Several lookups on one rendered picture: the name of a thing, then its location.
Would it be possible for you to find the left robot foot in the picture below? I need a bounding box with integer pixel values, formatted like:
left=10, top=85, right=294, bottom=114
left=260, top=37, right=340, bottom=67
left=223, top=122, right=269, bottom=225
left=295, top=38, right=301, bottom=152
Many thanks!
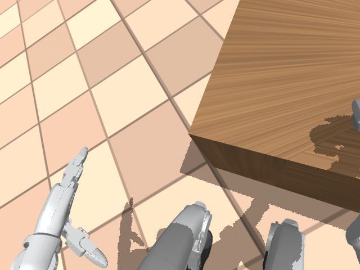
left=186, top=230, right=213, bottom=270

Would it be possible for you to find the right robot arm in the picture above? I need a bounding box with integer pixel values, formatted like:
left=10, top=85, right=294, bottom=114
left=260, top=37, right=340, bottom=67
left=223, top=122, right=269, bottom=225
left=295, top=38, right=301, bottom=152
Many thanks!
left=345, top=211, right=360, bottom=263

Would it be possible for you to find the left robot hand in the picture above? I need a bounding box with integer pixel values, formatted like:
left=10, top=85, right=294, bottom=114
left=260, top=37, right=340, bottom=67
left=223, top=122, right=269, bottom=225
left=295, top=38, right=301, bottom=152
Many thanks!
left=33, top=146, right=108, bottom=268

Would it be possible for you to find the left robot arm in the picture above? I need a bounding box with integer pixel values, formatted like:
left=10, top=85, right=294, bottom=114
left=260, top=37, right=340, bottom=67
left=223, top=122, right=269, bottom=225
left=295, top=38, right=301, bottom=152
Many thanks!
left=10, top=233, right=62, bottom=270

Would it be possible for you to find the can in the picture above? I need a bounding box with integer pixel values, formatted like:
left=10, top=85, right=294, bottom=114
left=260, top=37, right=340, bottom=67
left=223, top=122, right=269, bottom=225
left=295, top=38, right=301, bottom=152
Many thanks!
left=351, top=114, right=359, bottom=130

